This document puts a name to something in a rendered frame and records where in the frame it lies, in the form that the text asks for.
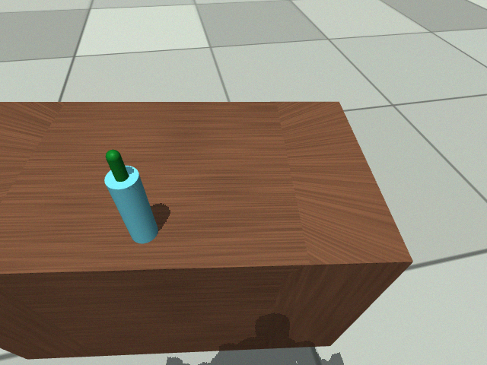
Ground bottle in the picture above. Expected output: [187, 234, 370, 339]
[104, 150, 158, 243]

